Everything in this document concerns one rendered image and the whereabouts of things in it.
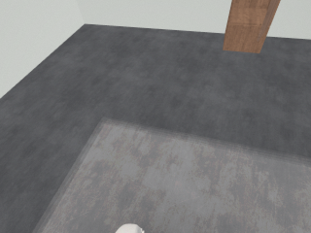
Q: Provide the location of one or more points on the robot left thigh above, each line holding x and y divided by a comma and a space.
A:
130, 228

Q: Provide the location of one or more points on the cupboard door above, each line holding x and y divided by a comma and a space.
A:
268, 17

